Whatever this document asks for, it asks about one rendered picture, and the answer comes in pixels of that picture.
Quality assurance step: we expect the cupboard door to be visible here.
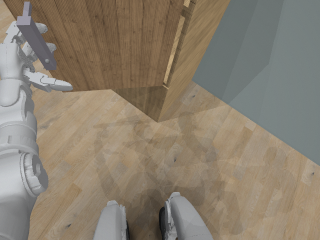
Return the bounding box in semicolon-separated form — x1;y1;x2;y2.
3;0;185;93

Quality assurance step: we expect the robot thigh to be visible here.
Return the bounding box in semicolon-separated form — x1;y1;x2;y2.
92;204;127;240
164;196;214;240

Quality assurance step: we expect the robot right thigh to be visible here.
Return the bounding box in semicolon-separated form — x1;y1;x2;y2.
164;196;214;240

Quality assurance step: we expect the left robot hand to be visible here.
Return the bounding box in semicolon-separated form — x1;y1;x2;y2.
0;21;73;93

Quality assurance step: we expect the left robot upper arm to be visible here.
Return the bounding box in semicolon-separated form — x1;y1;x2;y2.
0;152;49;240

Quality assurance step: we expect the robot left forearm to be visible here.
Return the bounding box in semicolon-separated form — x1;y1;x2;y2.
0;79;39;159

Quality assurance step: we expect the robot left thigh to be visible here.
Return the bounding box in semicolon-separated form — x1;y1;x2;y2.
92;204;127;240

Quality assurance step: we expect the handle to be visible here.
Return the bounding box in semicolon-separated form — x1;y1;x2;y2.
16;1;57;71

